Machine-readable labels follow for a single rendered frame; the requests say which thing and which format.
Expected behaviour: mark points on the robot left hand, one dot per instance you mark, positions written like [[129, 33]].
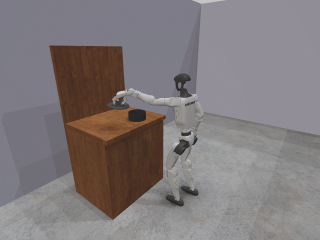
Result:
[[119, 95]]

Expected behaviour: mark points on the robot foot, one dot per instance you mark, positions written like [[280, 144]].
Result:
[[171, 198], [188, 190]]

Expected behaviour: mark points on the left robot foot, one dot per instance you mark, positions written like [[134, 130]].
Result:
[[171, 198]]

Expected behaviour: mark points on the lid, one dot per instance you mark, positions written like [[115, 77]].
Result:
[[118, 106]]

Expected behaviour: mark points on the pot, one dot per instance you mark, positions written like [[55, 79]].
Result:
[[137, 115]]

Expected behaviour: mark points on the right robot upper arm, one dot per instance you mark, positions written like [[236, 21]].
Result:
[[198, 107]]

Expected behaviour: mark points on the robot right hand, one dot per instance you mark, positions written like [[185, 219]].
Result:
[[194, 132]]

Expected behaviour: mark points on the robot right forearm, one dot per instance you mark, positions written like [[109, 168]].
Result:
[[196, 124]]

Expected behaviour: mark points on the right robot foot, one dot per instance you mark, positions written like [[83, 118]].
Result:
[[188, 190]]

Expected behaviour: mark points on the robot left forearm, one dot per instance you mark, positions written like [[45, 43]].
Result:
[[140, 95]]

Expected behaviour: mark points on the table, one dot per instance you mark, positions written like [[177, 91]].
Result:
[[114, 161]]

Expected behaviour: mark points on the left robot upper arm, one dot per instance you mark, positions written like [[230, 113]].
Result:
[[170, 102]]

